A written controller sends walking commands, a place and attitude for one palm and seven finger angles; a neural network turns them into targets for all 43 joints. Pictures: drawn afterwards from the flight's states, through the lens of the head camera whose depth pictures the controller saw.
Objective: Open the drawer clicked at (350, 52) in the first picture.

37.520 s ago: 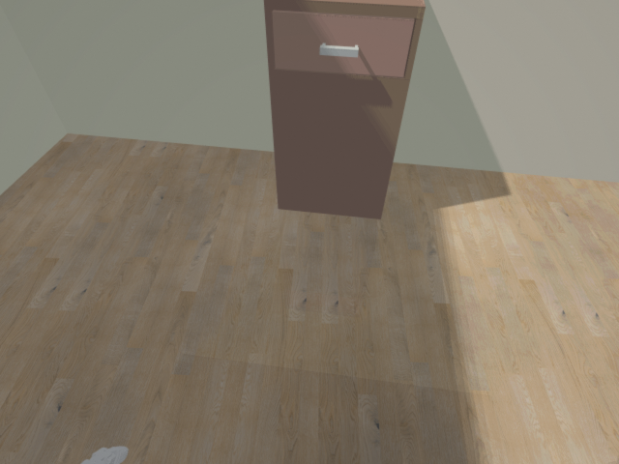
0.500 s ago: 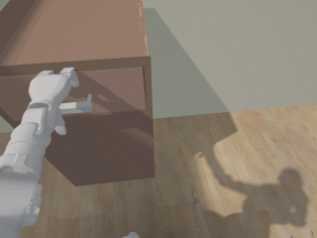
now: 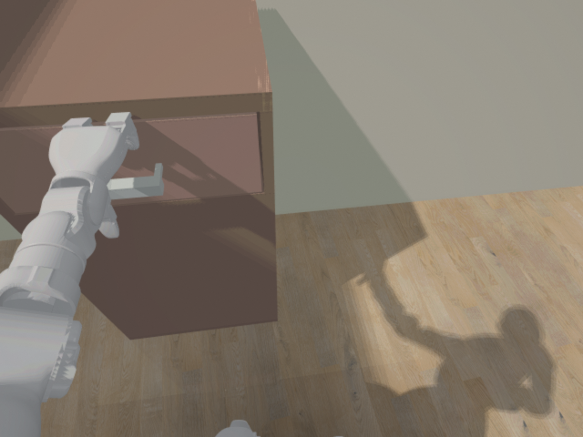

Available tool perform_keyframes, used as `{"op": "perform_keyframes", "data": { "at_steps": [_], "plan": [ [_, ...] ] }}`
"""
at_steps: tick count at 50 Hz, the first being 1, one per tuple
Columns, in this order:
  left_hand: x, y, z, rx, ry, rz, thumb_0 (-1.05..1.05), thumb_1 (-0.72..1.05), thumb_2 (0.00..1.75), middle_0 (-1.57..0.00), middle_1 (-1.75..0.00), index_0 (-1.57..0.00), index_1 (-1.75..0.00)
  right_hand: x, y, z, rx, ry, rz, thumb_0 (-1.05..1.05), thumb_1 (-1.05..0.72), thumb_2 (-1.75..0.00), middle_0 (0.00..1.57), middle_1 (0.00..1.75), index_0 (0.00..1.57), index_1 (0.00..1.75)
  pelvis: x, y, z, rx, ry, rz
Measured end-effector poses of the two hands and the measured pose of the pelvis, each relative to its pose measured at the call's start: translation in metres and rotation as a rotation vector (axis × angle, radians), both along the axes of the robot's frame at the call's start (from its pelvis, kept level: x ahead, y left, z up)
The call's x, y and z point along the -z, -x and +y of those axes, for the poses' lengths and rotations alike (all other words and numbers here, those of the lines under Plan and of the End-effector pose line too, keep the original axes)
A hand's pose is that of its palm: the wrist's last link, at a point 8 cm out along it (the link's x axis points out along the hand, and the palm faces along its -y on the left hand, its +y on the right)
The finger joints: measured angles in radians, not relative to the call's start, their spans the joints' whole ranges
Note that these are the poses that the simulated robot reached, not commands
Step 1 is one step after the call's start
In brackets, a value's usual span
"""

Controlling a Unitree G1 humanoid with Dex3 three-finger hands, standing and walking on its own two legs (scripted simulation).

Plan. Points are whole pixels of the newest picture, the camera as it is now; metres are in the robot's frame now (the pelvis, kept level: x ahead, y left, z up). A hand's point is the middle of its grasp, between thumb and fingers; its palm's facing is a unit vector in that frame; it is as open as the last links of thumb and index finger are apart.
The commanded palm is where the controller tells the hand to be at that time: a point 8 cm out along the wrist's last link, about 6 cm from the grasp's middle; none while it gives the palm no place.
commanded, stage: lower the fingers behind the handle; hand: left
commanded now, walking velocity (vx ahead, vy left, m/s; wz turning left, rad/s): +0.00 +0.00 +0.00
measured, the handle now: (123, 179) +0.50 +0.27 +0.04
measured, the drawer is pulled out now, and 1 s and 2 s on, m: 0.00 0.00 0.00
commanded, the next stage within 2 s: lift the fingers back up to retry in 0.66 s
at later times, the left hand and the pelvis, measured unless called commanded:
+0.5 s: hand (107, 177) +0.46 +0.27 +0.09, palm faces +0.06 +0.02 -1.00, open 13.7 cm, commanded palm +0.46 +0.32 +0.06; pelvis -0.02 +0.01 -0.01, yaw +0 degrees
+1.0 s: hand (105, 177) +0.46 +0.27 +0.09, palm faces +0.04 +0.02 -1.00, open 13.8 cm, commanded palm +0.46 +0.32 +0.10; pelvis -0.02 +0.02 -0.01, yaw -1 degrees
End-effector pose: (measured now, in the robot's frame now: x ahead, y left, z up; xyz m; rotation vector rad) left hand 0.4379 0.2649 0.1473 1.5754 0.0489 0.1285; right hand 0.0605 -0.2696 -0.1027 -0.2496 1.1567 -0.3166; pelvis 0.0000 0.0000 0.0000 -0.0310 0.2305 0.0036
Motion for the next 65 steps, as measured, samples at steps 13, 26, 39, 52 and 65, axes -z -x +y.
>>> {"op": "perform_keyframes", "data": {
  "at_steps": [13,26,39,52,65],
  "plan": [
    [0.002,0.000,0.000,-0.001,-0.008,-0.009,0.00,-0.49,0.30,-0.38,-1.25,-0.28,-1.37,0.004,0.005,0.003,-0.011,0.021,-0.019,0.01,-0.90,-0.90,0.20,0.30,0.20,0.30,0.008,0.012,0.004,0.001,0.003,0.011],
    [0.002,0.000,0.001,0.007,-0.014,-0.007,0.00,-0.49,0.30,-0.37,-1.27,-0.27,-1.38,0.008,0.016,0.011,-0.005,0.025,-0.008,0.01,-0.90,-0.90,0.20,0.30,0.20,0.30,0.013,0.018,0.009,0.005,0.005,0.015],
    [0.001,0.000,0.003,0.030,-0.016,0.001,0.00,-0.49,0.30,-0.37,-1.28,-0.28,-1.35,0.009,0.020,0.018,0.003,0.035,-0.008,0.01,-0.90,-0.90,0.20,0.30,0.20,0.30,0.014,0.022,0.017,0.011,0.008,0.014],
    [0.000,0.000,0.004,0.037,-0.012,0.014,0.00,-0.49,0.30,-0.37,-1.28,-0.29,-1.32,0.007,0.021,0.027,0.017,0.013,-0.026,0.01,-0.90,-0.90,0.20,0.30,0.20,0.30,0.012,0.021,0.022,0.017,0.009,0.003],
    [-0.002,-0.001,0.004,0.033,-0.007,0.020,0.00,-0.49,0.30,-0.40,-1.25,-0.33,-1.28,0.009,0.032,0.029,0.042,-0.022,0.021,0.01,-0.90,-0.90,0.20,0.30,0.20,0.30,0.003,0.013,0.021,0.020,0.006,-0.010]
  ]
}}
